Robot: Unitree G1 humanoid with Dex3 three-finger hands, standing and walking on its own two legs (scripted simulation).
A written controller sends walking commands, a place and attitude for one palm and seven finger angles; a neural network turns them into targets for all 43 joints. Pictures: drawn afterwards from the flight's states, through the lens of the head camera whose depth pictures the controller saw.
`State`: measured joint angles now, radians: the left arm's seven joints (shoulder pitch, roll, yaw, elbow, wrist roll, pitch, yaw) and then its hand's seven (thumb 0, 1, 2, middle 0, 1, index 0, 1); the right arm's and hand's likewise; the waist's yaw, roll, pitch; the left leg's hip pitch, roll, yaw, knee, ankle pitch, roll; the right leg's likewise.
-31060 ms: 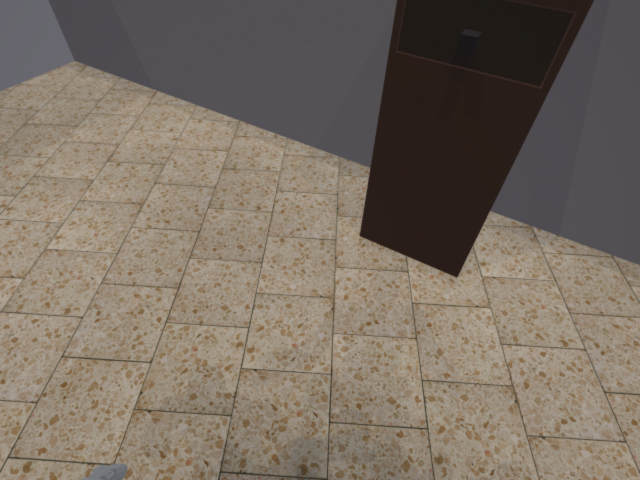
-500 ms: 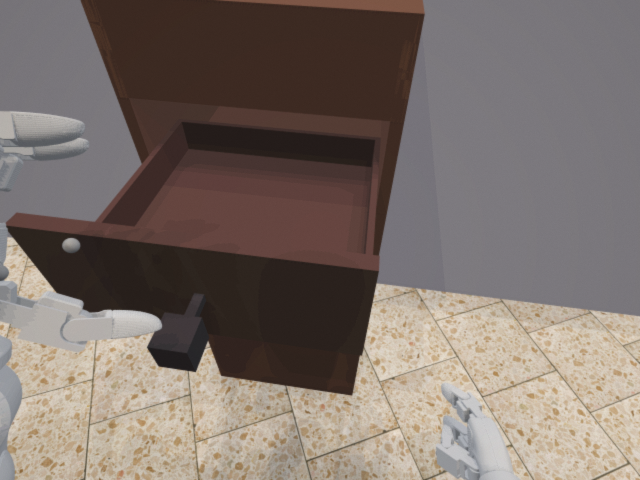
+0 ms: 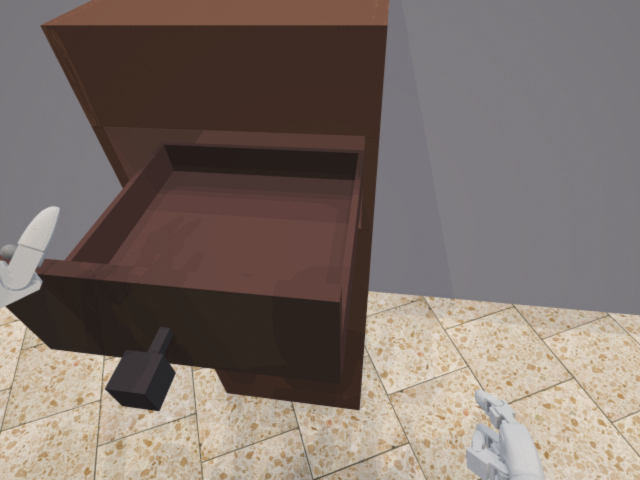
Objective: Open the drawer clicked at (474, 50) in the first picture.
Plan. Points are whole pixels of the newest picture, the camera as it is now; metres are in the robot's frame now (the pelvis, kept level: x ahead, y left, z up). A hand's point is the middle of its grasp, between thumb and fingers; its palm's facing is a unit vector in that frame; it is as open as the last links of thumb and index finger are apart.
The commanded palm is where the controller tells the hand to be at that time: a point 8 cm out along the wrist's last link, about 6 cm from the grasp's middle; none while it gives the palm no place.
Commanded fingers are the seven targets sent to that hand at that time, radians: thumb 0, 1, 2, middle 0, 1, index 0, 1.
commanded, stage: draw the hand back to the body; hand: left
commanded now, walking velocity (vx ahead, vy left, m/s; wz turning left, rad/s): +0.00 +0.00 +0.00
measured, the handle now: (151, 362) +0.20 +0.21 +0.11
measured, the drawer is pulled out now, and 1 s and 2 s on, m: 0.28 0.28 0.28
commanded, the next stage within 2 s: step back with the hand held close in 0.28 s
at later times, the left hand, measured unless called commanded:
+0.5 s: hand (0, 253) +0.18 +0.23 +0.30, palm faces +0.57 -0.71 -0.40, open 7.4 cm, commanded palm +0.11 +0.27 +0.30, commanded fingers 0.00 0.90 0.90 -0.20 -0.30 -0.20 -0.30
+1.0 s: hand out of the picture +0.11 +0.27 +0.31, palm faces +0.63 -0.67 -0.40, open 7.4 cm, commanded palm +0.04 +0.30 +0.30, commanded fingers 0.00 0.90 0.90 -0.20 -0.30 -0.20 -0.30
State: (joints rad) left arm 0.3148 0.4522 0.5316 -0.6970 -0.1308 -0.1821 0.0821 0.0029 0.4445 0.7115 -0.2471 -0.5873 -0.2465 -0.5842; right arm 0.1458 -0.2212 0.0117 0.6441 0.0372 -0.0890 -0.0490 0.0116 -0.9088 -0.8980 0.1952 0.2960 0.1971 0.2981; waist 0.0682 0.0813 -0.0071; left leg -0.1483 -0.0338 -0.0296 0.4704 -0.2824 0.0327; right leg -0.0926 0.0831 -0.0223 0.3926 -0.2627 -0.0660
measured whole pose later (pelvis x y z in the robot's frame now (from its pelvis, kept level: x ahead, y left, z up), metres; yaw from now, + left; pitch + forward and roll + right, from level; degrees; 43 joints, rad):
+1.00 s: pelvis -0.09 +0.02 -0.01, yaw +0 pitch +0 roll -1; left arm 0.25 0.54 0.68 -0.63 -0.06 -0.24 0.14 0.01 0.89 0.90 -0.21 -0.30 -0.21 -0.30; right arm 0.21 -0.21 -0.01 0.60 0.03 -0.07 -0.05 0.01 -0.91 -0.90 0.20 0.30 0.20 0.30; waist 0.00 0.04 -0.02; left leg -0.41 -0.05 0.00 0.59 -0.19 0.06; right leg -0.38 0.05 -0.02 0.56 -0.21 -0.03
